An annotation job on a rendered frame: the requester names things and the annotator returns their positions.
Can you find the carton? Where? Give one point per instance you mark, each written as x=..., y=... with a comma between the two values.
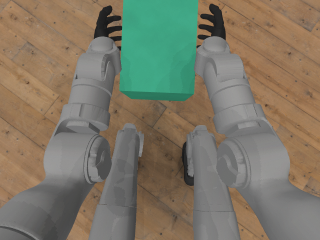
x=158, y=49

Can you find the left robot thigh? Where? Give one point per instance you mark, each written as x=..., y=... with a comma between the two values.
x=115, y=215

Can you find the robot right upper arm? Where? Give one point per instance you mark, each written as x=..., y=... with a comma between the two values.
x=258, y=166

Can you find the robot left hand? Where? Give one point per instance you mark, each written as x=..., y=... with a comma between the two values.
x=102, y=30

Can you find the robot thigh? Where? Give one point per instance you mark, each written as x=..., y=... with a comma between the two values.
x=214, y=217
x=115, y=215

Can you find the right robot thigh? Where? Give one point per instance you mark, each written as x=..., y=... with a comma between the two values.
x=214, y=217

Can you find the robot right hand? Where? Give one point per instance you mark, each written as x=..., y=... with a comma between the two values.
x=218, y=30

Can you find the robot left upper arm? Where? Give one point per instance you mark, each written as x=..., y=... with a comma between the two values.
x=73, y=163

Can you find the left robot forearm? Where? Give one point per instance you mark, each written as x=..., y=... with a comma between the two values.
x=87, y=110

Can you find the right robot forearm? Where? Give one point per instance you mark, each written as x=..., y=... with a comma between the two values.
x=235, y=111

